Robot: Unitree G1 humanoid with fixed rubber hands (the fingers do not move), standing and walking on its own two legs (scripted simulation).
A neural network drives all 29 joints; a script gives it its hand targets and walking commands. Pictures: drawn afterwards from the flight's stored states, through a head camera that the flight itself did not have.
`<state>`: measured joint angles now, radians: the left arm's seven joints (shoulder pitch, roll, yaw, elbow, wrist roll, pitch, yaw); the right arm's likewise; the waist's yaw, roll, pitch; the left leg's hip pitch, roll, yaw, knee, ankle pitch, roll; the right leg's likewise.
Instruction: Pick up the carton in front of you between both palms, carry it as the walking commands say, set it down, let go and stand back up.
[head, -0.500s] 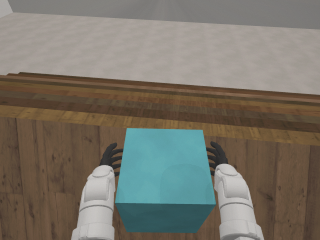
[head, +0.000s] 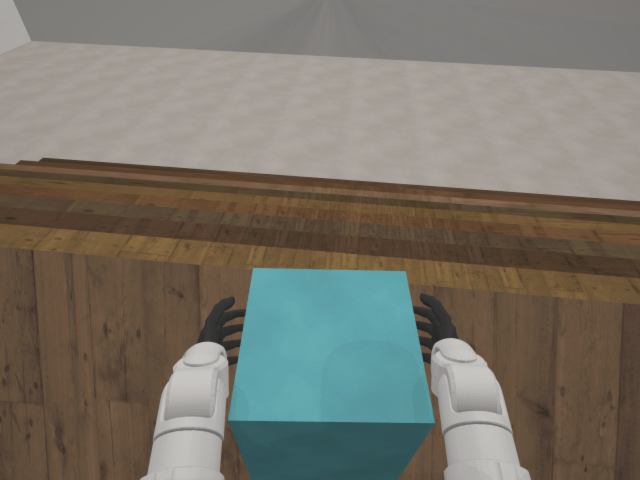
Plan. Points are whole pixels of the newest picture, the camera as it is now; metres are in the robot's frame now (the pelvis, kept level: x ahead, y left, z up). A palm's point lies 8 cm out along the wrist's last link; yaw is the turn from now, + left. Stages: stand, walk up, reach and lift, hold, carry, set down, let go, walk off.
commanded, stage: reach and lift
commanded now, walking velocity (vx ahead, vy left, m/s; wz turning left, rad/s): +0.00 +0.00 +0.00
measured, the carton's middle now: (326, 380) +0.29 +0.00 -0.04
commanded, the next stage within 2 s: hold in 0.04 s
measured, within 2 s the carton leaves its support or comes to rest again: neither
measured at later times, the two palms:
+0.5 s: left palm (209, 357) +0.27 +0.15 +0.05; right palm (451, 354) +0.27 -0.15 +0.05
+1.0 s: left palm (210, 352) +0.28 +0.15 +0.05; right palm (449, 350) +0.28 -0.15 +0.05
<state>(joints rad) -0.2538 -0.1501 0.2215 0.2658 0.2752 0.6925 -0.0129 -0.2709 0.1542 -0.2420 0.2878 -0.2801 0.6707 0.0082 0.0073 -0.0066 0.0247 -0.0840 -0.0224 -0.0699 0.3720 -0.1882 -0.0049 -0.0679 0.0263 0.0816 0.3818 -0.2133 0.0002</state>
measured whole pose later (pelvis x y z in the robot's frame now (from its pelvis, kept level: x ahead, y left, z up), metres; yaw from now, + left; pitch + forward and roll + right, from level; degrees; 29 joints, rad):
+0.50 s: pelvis -0.02 +0.00 +0.00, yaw +0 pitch -8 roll +0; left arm -0.29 -0.16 0.24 0.23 0.27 0.76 -0.01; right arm -0.30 0.16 -0.26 0.25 -0.28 0.74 0.01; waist 0.00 -0.01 0.04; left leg -0.07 -0.02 -0.07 0.39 -0.18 -0.01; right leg -0.05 0.03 0.08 0.40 -0.21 0.00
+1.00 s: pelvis -0.01 +0.00 +0.00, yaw +0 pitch -8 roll +0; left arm -0.25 -0.15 0.20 0.20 0.27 0.77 -0.01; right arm -0.26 0.15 -0.23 0.22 -0.28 0.75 0.01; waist 0.00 -0.01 0.04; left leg -0.04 -0.02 -0.07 0.36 -0.18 0.00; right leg -0.03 0.03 0.08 0.37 -0.20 0.00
